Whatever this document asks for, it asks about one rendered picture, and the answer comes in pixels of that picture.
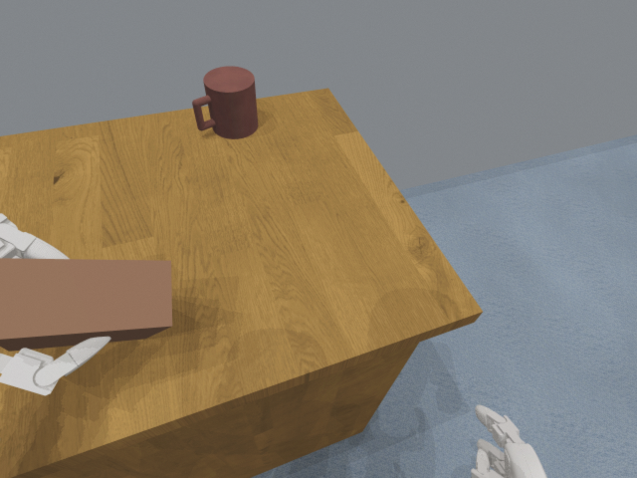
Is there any table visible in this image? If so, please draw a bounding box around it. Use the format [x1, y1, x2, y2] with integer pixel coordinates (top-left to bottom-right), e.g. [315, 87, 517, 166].
[0, 89, 483, 478]

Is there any right robot hand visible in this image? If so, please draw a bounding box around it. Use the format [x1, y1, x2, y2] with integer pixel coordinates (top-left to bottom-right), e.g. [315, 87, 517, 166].
[471, 405, 547, 478]

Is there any sponge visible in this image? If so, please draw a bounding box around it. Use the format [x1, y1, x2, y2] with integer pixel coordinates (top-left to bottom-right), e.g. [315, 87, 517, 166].
[0, 258, 172, 352]

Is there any left robot hand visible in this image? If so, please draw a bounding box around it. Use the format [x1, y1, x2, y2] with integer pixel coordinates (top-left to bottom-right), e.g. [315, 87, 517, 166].
[0, 213, 111, 395]

